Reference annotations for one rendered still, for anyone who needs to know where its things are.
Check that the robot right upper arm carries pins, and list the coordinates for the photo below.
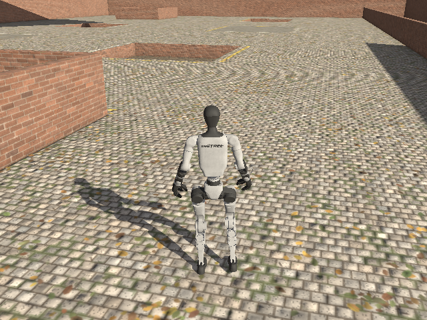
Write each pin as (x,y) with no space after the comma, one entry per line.
(237,151)

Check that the left robot hand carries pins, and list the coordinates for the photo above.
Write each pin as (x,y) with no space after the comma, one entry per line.
(179,188)

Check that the left robot forearm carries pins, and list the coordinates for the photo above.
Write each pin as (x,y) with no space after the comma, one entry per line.
(180,176)

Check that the robot left upper arm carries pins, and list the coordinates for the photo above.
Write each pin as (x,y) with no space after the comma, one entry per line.
(188,151)

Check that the humanoid robot head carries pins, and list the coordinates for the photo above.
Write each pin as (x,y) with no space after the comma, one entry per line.
(211,115)

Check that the right robot forearm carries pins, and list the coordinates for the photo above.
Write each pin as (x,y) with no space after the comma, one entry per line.
(244,173)

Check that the left robot foot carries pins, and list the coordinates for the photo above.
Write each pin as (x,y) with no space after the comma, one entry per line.
(201,268)

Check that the right robot hand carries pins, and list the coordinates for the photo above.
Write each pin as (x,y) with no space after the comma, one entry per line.
(248,184)

